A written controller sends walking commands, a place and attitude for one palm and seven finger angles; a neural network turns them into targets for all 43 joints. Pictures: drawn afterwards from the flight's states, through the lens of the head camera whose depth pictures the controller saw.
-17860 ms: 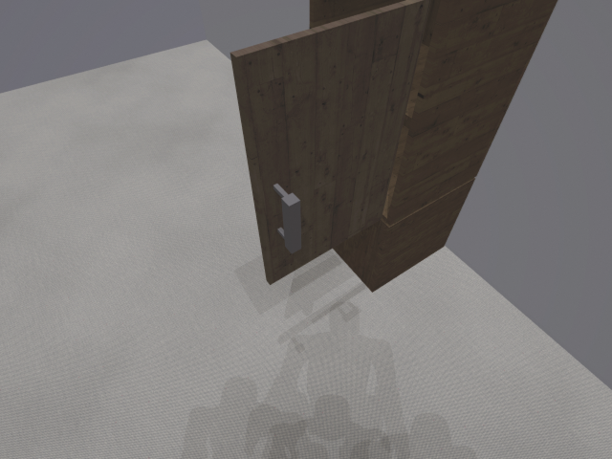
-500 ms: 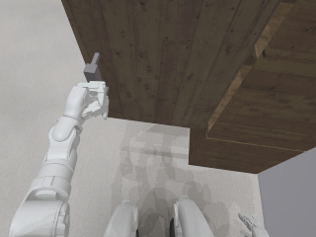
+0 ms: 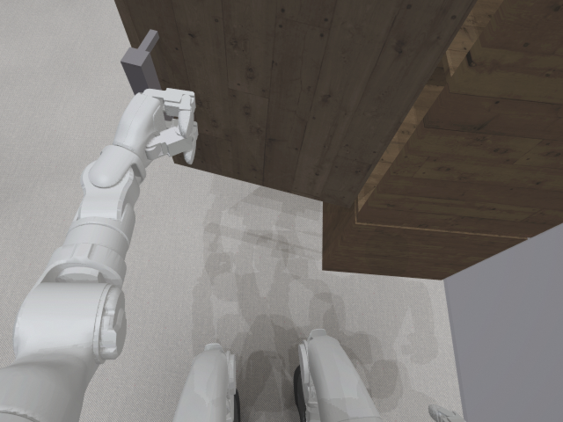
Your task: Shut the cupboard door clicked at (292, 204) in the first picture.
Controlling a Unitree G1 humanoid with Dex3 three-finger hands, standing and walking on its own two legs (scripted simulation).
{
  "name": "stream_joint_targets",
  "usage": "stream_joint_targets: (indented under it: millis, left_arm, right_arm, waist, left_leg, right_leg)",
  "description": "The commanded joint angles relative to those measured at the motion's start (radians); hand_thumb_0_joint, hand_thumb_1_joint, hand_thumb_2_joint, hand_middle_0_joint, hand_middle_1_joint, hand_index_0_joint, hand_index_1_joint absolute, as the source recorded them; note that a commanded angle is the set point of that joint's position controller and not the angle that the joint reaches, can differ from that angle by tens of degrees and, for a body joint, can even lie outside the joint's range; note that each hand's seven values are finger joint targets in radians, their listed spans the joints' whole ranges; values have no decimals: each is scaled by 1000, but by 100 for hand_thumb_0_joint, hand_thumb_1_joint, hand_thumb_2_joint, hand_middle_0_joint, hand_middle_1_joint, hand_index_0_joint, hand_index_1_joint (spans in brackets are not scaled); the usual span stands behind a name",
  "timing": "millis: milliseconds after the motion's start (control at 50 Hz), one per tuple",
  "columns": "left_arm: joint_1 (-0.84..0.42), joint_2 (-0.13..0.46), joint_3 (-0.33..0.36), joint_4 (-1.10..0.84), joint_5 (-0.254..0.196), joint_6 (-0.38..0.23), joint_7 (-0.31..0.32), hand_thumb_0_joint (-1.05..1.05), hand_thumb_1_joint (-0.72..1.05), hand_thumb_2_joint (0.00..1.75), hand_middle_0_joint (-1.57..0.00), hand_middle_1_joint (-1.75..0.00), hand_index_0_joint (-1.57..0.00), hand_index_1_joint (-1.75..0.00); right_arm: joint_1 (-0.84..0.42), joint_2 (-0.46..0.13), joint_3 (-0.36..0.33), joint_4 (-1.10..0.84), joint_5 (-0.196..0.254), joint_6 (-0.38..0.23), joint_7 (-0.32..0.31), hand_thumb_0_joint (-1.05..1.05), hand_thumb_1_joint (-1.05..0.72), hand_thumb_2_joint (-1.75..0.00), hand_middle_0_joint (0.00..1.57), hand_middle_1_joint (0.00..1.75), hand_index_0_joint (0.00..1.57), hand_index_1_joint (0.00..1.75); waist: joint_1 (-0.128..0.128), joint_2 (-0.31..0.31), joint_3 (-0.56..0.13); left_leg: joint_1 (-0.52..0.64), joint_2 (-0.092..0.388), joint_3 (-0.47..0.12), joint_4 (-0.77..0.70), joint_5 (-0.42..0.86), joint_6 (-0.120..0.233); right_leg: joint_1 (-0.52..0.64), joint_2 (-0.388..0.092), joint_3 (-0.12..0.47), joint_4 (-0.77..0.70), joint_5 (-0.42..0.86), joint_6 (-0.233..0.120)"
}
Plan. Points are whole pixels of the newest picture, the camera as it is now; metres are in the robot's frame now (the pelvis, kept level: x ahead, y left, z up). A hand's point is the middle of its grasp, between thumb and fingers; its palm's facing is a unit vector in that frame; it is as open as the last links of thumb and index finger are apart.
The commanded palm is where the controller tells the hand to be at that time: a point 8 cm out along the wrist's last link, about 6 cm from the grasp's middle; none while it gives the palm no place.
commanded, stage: push the door shut along its arc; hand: left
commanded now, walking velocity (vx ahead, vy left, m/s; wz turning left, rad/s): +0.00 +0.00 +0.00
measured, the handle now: (157, 88) +0.58 +0.14 +0.05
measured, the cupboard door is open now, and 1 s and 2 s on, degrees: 80 72 66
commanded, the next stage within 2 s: pull the fist back off the door in 0.98 s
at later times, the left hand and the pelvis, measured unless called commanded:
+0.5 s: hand (226, 108) +0.54 +0.04 +0.06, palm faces -0.47 -0.88 -0.05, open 3.1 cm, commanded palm +0.55 +0.09 +0.06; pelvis +0.00 -0.01 -0.01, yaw -2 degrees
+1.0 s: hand (236, 95) +0.56 +0.03 +0.06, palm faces -0.54 -0.84 -0.04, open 3.5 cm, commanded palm +0.59 +0.04 +0.06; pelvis -0.01 -0.01 -0.03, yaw -2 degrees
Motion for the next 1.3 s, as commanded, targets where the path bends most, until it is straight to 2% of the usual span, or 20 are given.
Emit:
stream_joint_targets:
  millis: [0, 100, 180, 280, 380, 400, 500, 540, 620, 680, 820, 900, 1040, 1060, 1080, 1100, 1140, 1180, 1220, 1280]
  left_arm:
    - [-515, 158, 59, -193, -7, -41, 0, 0, 90, 90, -130, -150, -130, -150]
    - [-558, 205, 87, -166, 17, -37, 10, 0, 90, 90, -130, -150, -130, -150]
    - [-596, 190, 67, -162, 27, -29, -2, 0, 90, 90, -130, -150, -130, -150]
    - [-633, 245, 104, -109, 31, 13, -22, 0, 90, 90, -130, -150, -130, -150]
    - [-668, 254, 99, -110, 39, 27, -39, 0, 90, 90, -130, -150, -130, -150]
    - [-692, 228, 76, -115, 35, 31, -44, 0, 90, 90, -130, -150, -130, -150]
    - [-763, 260, 83, -82, 43, 56, -54, 0, 90, 90, -130, -150, -130, -150]
    - [-815, 262, 76, -97, 44, 54, -60, 0, 90, 90, -130, -150, -130, -150]
    - [-859, 224, 43, -93, 37, 71, -75, 0, 90, 90, -130, -150, -130, -150]
    - [-871, 241, 43, -66, 43, 87, -83, 0, 90, 90, -130, -150, -130, -150]
    - [-980, 188, -3, -58, 46, 106, -90, 0, 90, 90, -130, -150, -130, -150]
    - [-996, 202, 4, -17, 55, 128, -94, 0, 90, 90, -130, -150, -130, -150]
    - [-1071, 148, -40, -32, 68, 140, -92, 0, 90, 90, -130, -150, -130, -150]
    - [-1078, 138, -48, -28, 74, 145, -90, 0, 90, 90, -130, -150, -130, -150]
    - [-1056, 188, 155, -16, 10, 156, 106, 0, 90, 90, -130, -150, -130, -150]
    - [-1004, 140, 125, 37, 39, 165, 203, 0, 90, 90, -130, -150, -130, -150]
    - [-978, 73, 127, 34, 47, 156, 308, 0, 90, 90, -130, -150, -130, -150]
    - [-973, 69, 161, -25, 68, 102, 424, 0, 90, 90, -130, -150, -130, -150]
    - [-968, 66, 167, -133, 132, -2, 534, 0, 90, 90, -130, -150, -130, -150]
    - [-897, 49, 85, -128, 249, -89, 575, 0, 90, 90, -130, -150, -130, -150]
  right_arm:
    - [139, -180, -65, -70, -6, -20, -12, 0, -90, -90, 20, 30, 20, 30]
    - [156, -173, -56, -73, -13, -20, -9, 0, -90, -90, 20, 30, 20, 30]
    - [167, -175, -58, -72, -17, -21, -4, 0, -90, -90, 20, 30, 20, 30]
    - [185, -177, -53, -70, -16, -22, -10, 0, -90, -90, 20, 30, 20, 30]
    - [195, -179, -51, -70, -20, -32, -14, 0, -90, -90, 20, 30, 20, 30]
    - [195, -176, -52, -67, -22, -36, -14, 0, -90, -90, 20, 30, 20, 30]
    - [209, -181, -47, -53, -24, -48, -20, 0, -90, -90, 20, 30, 20, 30]
    - [215, -183, -49, -45, -24, -56, -25, 0, -90, -90, 20, 30, 20, 30]
    - [221, -182, -49, -34, -27, -73, -29, 0, -90, -90, 20, 30, 20, 30]
    - [224, -189, -47, -21, -29, -81, -33, 0, -90, -90, 20, 30, 20, 30]
    - [229, -194, -43, 8, -36, -113, -37, 0, -90, -90, 20, 30, 20, 30]
    - [228, -198, -40, 22, -41, -124, -38, 0, -90, -90, 20, 30, 20, 30]
    - [236, -205, -44, 46, -49, -145, -34, 0, -90, -90, 20, 30, 20, 30]
    - [240, -206, -44, 53, -50, -145, -35, 0, -90, -90, 20, 30, 20, 30]
    - [319, -187, -30, 11, -70, -149, -22, 0, -90, -90, 20, 30, 20, 30]
    - [304, -180, -26, 11, -76, -142, -2, 0, -90, -90, 20, 30, 20, 30]
    - [305, -172, -33, 7, -88, -126, 24, 0, -90, -90, 20, 30, 20, 30]
    - [319, -167, -41, -7, -109, -115, 50, 0, -90, -90, 20, 30, 20, 30]
    - [319, -156, -51, -19, -134, -116, 79, 0, -90, -90, 20, 30, 20, 30]
    - [343, -153, -74, -5, -142, -83, 113, 0, -90, -90, 20, 30, 20, 30]
  waist:
    - [-56, 65, -526]
    - [-60, 73, -531]
    - [-71, 110, -551]
    - [-93, 50, -553]
    - [-91, 92, -589]
    - [-104, 90, -591]
    - [-125, 95, -567]
    - [-135, 112, -600]
    - [-154, 137, -606]
    - [-160, 130, -601]
    - [-199, 186, -582]
    - [-211, 182, -573]
    - [-231, 245, -610]
    - [-240, 226, -604]
    - [-180, 247, -599]
    - [-185, 240, -573]
    - [-185, 206, -548]
    - [-166, 198, -595]
    - [-139, 262, -689]
    - [-150, 230, -720]
  left_leg:
    - [404, 18, -65, -173, 321, 7]
    - [352, 17, -53, -152, 318, 11]
    - [385, 21, -59, -140, 359, 9]
    - [289, 20, -39, -112, 326, 24]
    - [298, 19, -36, -98, 346, 22]
    - [295, 19, -36, -92, 344, 25]
    - [254, 20, -34, -76, 315, 29]
    - [278, 23, -38, -62, 328, 29]
    - [289, 20, -35, -54, 329, 32]
    - [287, 22, -41, -53, 319, 30]
    - [341, 25, -56, -43, 308, 32]
    - [311, 25, -57, -37, 294, 32]
    - [399, 29, -85, -33, 323, 28]
    - [410, 33, -93, -35, 322, 29]
    - [359, 44, -108, -73, 282, 6]
    - [339, 48, -123, -87, 265, -5]
    - [335, 51, -135, -100, 254, -12]
    - [330, 46, -124, -96, 281, -19]
    - [395, 42, -117, -74, 361, -33]
    - [426, 43, -101, -69, 440, -40]
  right_leg:
    - [205, 19, -6, -152, 176, -54]
    - [223, 23, 2, -141, 178, -51]
    - [195, 26, -1, -129, 202, -53]
    - [251, 32, 16, -135, 214, -46]
    - [243, 34, 17, -123, 232, -49]
    - [240, 35, 18, -123, 234, -47]
    - [225, 38, 22, -124, 211, -46]
    - [203, 40, 21, -114, 219, -47]
    - [189, 42, 20, -118, 220, -50]
    - [178, 44, 16, -122, 204, -50]
    - [62, 47, -9, -109, 168, -56]
    - [62, 48, -14, -104, 160, -55]
    - [-40, 49, -42, -74, 160, -58]
    - [-56, 49, -50, -72, 159, -56]
    - [-47, 44, -42, -63, 145, -51]
    - [-54, 40, -45, -56, 136, -48]
    - [-62, 35, -48, -52, 130, -40]
    - [-19, 31, -39, -57, 146, -35]
    - [-24, 31, -32, -38, 184, -34]
    - [44, 30, -30, -56, 237, -33]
